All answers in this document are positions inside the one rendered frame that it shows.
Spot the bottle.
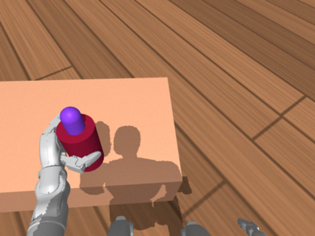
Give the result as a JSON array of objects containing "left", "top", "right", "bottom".
[{"left": 56, "top": 107, "right": 104, "bottom": 172}]

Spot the left robot arm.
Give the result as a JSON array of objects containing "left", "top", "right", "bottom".
[{"left": 27, "top": 165, "right": 70, "bottom": 236}]

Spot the right robot hand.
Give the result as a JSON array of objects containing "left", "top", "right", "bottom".
[{"left": 237, "top": 218, "right": 267, "bottom": 236}]

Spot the left robot hand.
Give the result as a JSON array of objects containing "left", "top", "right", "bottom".
[{"left": 39, "top": 114, "right": 101, "bottom": 174}]

